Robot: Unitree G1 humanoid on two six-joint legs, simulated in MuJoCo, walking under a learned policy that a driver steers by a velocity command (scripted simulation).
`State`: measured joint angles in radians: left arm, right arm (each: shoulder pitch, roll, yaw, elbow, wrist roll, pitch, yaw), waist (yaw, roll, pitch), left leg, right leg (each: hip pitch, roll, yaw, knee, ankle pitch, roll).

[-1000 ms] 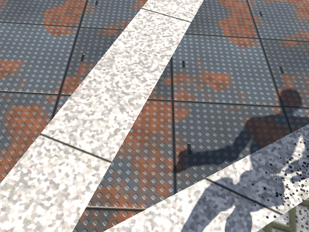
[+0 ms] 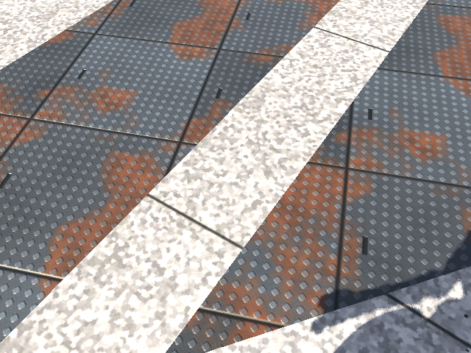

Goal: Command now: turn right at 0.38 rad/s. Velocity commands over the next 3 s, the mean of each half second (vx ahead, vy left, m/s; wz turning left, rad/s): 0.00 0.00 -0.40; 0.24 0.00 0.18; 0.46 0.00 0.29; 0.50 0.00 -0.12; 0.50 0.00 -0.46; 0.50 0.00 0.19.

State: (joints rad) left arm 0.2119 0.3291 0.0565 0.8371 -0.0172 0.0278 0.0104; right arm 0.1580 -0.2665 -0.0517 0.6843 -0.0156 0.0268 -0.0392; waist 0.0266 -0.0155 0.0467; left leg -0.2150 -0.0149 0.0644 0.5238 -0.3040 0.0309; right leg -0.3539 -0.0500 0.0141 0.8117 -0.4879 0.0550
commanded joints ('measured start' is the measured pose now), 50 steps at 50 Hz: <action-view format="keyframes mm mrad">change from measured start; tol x32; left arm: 1 -30 68 21 -86 -5 5 -8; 50 -207 53 9 -226 19 -148 -54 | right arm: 1 -43 -172 -55 -61 10 -22 -6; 50 239 -161 -33 99 40 -98 30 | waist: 1 -18 118 -57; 6 30 132 -118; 8 -27 -314 -90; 50 -76 118 20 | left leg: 1 80 356 -250 -167 530 228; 6 34 274 -77 3 453 114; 9 -403 -15 -111 662 -443 -95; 40 84 28 -50 -113 41 47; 43 405 376 -737 -315 -77 302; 50 292 197 -398 -333 323 207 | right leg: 1 -126 -42 12 134 -77 -7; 6 128 39 -102 -246 248 -51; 9 296 -364 578 -478 889 -405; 34 255 -178 402 -632 -44 -306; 40 144 -124 225 -520 82 -245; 44 -485 71 53 199 -61 -88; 50 -412 34 -4 25 265 -23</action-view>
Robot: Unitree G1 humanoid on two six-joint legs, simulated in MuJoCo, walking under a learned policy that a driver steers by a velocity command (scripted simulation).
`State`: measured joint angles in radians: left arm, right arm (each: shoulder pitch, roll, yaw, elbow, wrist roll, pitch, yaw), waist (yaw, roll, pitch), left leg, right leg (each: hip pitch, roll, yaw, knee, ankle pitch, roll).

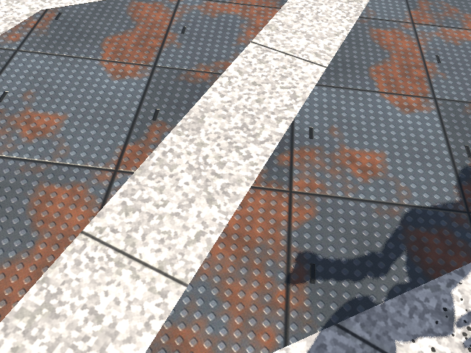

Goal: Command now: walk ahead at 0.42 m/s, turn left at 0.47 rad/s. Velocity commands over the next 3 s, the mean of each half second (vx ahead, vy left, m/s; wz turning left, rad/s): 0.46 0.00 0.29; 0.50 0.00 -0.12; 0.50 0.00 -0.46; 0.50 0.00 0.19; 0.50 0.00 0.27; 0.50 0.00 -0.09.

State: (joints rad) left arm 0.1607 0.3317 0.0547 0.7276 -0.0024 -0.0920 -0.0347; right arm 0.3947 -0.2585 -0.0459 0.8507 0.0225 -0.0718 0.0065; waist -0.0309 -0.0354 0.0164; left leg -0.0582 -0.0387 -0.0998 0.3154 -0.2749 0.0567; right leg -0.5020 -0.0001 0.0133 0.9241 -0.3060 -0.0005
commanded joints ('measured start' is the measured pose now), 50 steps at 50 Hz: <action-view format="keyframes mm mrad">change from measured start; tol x32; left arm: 1 -185 35 5 -128 3 -27 -9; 14 284 186 66 -23 5 -20 2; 50 92 13 14 -13 -21 57 26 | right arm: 1 -4 -180 -42 -75 1 6 -24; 50 -169 -144 -41 -112 -41 -57 0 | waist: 1 -24 137 61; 12 147 162 -189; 14 108 -300 -425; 18 51 -13 -13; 34 83 -27 40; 39 -94 262 -388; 50 29 91 23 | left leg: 1 70 193 -199 -130 300 168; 11 34 186 -156 163 684 60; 15 -653 16 -104 1023 -240 -28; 34 -458 94 84 201 228 -20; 37 97 167 9 189 208 79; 38 452 436 -444 128 64 228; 50 -61 279 124 -195 340 133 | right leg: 1 -207 -2 -15 -165 142 45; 11 283 40 -29 -453 274 -51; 14 935 -400 817 -637 -134 -310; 20 347 -217 306 -765 124 -236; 34 507 -249 109 -709 382 -168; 36 479 -190 62 -465 634 -126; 40 -268 -20 125 374 -199 -24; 50 -174 -122 102 15 266 18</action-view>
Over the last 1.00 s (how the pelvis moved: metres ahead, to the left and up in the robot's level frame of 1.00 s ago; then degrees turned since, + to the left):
0.11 -0.03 0.02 -3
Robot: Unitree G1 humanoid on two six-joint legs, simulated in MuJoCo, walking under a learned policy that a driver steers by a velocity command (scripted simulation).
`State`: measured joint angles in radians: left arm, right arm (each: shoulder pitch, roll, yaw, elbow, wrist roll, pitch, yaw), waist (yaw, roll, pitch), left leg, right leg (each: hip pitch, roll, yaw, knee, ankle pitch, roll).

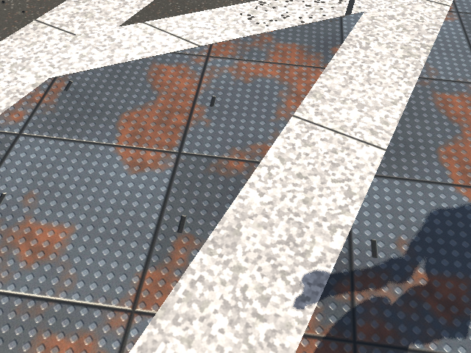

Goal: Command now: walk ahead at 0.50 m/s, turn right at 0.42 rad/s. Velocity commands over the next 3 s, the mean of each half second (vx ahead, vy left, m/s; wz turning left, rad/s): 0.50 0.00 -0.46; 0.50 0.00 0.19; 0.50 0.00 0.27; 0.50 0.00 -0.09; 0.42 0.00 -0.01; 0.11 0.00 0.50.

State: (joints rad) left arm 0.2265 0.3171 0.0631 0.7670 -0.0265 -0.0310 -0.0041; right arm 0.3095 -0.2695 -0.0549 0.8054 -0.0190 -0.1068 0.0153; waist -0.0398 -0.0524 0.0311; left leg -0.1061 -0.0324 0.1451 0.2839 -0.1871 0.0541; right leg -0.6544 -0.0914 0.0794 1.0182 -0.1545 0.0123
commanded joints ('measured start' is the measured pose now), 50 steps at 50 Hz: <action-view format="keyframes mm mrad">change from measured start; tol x32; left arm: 1 -2 20 2 -61 4 -8 -12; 50 -11 71 3 -132 47 -66 9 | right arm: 1 -83 -141 -34 -63 2 -18 -13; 50 -38 -168 -37 -155 29 25 -4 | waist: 1 28 105 16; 16 162 -86 -395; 50 47 103 -56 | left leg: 1 -7 263 -85 -166 260 127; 13 146 276 90 409 909 27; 15 -555 9 -25 1050 -384 -80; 16 -666 10 -240 1136 -409 -64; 30 -456 119 -144 338 348 -101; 39 -203 -10 -89 226 128 64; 42 487 354 -966 25 -210 314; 50 -78 185 -498 -70 253 242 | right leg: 1 -11 -28 17 -145 165 3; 13 416 162 -197 -455 9 -172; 16 1076 -242 741 -704 -215 -441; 24 472 -77 158 -821 356 -311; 33 614 -103 44 -831 179 -223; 39 721 -88 -76 -435 755 -132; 42 -49 155 42 321 -385 -17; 50 37 15 -5 -45 -121 31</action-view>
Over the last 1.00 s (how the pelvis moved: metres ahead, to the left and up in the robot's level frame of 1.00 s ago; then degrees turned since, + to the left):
0.54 0.08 0.00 2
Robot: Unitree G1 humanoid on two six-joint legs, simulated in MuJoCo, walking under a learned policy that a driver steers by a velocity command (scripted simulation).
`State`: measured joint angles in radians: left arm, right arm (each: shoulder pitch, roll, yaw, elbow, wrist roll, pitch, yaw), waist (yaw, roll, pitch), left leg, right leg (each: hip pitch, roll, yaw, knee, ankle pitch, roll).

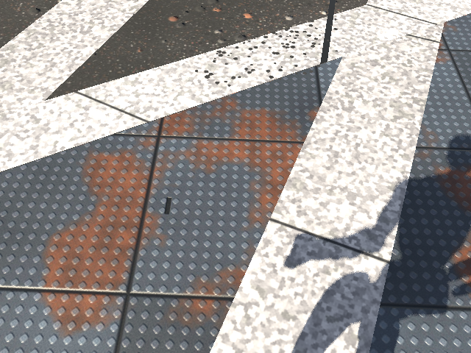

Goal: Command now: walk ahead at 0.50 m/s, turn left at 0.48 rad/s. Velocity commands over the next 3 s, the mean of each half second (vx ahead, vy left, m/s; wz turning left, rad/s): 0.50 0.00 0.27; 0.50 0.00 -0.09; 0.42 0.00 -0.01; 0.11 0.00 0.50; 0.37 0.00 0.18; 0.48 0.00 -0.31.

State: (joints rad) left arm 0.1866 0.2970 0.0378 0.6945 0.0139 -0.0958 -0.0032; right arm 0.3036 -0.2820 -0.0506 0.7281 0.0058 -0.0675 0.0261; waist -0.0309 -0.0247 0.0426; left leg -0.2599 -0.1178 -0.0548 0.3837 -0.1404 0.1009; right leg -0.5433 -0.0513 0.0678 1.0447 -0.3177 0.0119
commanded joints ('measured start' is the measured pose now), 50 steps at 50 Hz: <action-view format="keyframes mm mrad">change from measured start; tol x32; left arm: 1 -5 80 24 -69 6 3 11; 50 148 54 37 67 -39 67 11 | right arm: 1 -22 -169 -46 -72 6 -12 -21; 50 -110 -92 -33 -12 -24 -56 -7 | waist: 1 29 74 -55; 14 27 141 -86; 17 106 -268 -384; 36 106 -49 12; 42 -97 259 -448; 50 49 113 -22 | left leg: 1 54 258 -276 -175 209 188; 15 119 201 -244 287 363 33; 18 -511 83 -137 891 -393 -69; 37 -277 157 35 120 95 -61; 41 686 499 -443 87 4 178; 50 77 376 -28 -258 118 102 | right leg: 1 -78 -19 1 -136 98 45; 14 237 58 -40 -635 280 -63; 17 928 -353 675 -700 50 -349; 23 427 -159 255 -859 202 -241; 39 524 -137 48 -590 704 -139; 42 -149 78 62 183 -263 -29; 50 -98 -84 46 62 119 2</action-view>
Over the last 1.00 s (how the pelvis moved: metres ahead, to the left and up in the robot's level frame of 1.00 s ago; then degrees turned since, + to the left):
0.58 -0.07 0.00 -6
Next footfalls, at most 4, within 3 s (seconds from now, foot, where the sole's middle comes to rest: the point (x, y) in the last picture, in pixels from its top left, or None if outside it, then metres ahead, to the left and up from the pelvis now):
0.30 right None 0.34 -0.13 -0.78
0.80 left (179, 310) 0.59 0.16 -0.78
1.32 right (260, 222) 0.89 -0.10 -0.78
1.78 left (183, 212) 0.93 0.16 -0.78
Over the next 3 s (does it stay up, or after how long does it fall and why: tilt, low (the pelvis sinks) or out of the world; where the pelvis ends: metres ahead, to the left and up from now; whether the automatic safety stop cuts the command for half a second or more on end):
stays up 1.23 0.23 0.00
